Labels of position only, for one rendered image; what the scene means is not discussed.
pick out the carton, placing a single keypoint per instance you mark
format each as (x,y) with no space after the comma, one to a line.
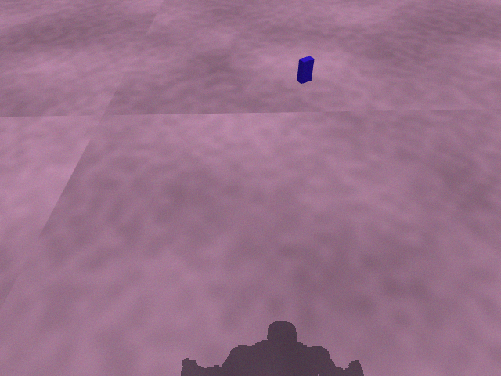
(305,68)

